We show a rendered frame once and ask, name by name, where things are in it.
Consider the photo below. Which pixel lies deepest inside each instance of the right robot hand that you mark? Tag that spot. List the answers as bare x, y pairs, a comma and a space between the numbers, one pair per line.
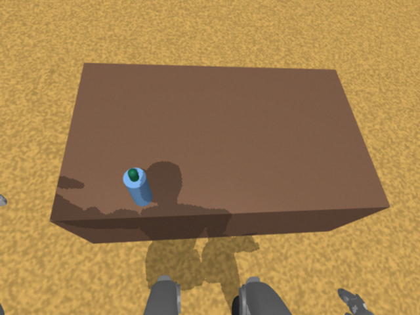
356, 305

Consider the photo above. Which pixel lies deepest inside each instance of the bottle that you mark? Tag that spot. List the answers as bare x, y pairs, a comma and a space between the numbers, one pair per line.
137, 185

